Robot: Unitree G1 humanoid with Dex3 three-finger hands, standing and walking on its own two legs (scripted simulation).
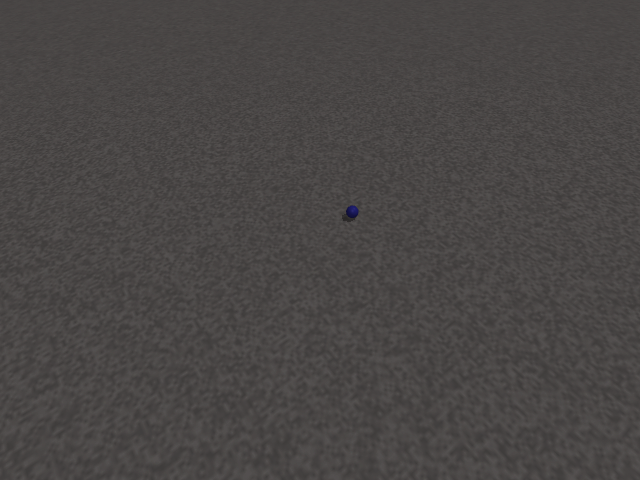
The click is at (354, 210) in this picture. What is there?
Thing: free ball
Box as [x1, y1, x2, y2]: [346, 206, 358, 217]
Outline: 349,206 346,210 346,213 348,216 354,217 357,214 358,210 355,206
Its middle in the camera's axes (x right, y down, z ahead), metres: +0.15 -0.14 +1.78
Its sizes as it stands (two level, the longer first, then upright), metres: 0.057 0.057 0.057
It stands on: the floor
